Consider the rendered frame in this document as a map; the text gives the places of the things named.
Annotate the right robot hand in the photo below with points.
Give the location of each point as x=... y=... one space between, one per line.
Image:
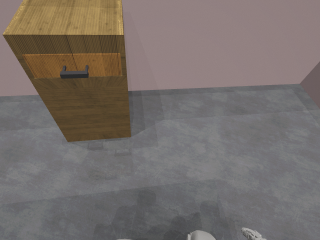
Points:
x=251 y=235

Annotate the cabinet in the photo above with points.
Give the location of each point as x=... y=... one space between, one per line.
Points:
x=93 y=108

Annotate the handle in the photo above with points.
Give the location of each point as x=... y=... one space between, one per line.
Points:
x=74 y=74

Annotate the drawer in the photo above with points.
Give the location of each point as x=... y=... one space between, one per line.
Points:
x=50 y=65

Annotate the right robot thigh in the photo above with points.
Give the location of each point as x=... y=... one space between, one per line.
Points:
x=199 y=235

